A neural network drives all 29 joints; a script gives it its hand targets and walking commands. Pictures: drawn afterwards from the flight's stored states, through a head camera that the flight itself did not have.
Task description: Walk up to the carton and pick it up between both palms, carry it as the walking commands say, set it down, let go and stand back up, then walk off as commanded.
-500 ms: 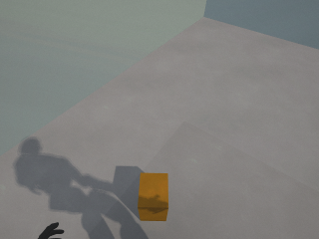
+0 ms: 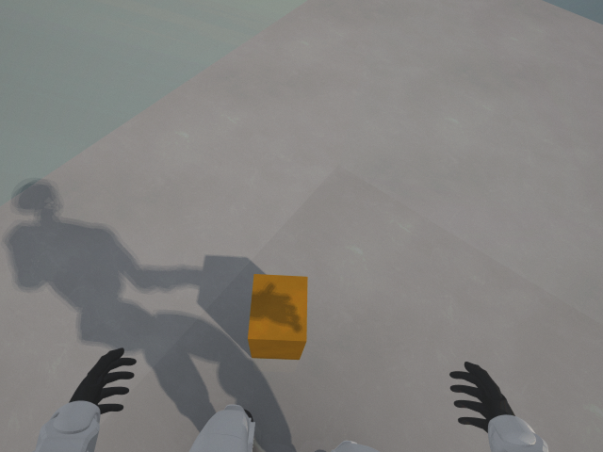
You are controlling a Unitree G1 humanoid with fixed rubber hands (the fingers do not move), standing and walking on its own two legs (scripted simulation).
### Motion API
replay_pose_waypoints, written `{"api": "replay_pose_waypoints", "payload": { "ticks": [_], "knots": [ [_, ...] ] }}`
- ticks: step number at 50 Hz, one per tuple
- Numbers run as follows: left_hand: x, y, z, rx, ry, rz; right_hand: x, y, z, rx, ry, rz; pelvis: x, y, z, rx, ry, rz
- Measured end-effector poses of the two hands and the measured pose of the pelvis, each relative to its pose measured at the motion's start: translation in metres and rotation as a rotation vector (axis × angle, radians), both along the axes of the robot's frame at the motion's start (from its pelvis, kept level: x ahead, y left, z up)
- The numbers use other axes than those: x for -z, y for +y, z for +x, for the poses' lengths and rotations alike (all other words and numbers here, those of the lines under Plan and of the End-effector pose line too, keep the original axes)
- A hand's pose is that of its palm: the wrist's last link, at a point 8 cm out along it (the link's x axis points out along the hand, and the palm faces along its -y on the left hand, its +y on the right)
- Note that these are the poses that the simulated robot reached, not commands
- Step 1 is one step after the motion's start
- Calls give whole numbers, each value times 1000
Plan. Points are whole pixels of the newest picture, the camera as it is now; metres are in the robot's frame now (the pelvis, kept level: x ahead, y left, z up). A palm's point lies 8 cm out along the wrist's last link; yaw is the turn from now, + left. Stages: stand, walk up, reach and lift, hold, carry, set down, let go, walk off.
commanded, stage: reach and lift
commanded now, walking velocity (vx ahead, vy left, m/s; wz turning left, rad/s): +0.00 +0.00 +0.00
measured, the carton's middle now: (278, 319) +0.44 +0.07 -0.63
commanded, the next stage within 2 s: none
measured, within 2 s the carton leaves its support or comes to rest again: neither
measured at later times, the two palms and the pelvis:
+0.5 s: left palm (139, 335) +0.26 +0.28 -0.15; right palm (424, 351) +0.29 -0.18 -0.15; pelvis -0.05 +0.02 -0.06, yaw -2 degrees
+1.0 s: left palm (191, 271) +0.39 +0.24 -0.21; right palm (373, 285) +0.41 -0.11 -0.20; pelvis -0.07 +0.04 -0.10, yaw -3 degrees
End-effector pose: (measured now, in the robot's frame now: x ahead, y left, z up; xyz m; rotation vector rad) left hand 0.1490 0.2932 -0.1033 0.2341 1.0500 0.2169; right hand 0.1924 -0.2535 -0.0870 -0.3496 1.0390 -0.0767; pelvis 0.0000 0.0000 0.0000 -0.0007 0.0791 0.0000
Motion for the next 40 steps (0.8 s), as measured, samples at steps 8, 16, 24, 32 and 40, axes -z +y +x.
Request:
{"api": "replay_pose_waypoints", "payload": {
  "ticks": [8, 16, 24, 32, 40],
  "knots": [
    [17, -5, 27, 1, -35, -19, 22, 16, 28, 28, -62, 36, 19, 10, -2, 13, 88, -9],
    [30, -7, 66, -22, -126, -39, 52, 43, 53, 33, -128, 101, 43, 18, -18, 27, 199, -10],
    [49, -16, 104, -36, -176, -86, 62, 68, 90, 20, -180, 128, 60, 23, -47, 35, 257, -10],
    [67, -25, 139, -60, -213, -129, 68, 91, 140, 8, -215, 131, 71, 30, -67, 28, 322, -24],
    [77, -33, 195, -34, -300, -136, 87, 121, 175, 36, -258, 189, 82, 36, -72, 14, 416, -49]
  ]
}}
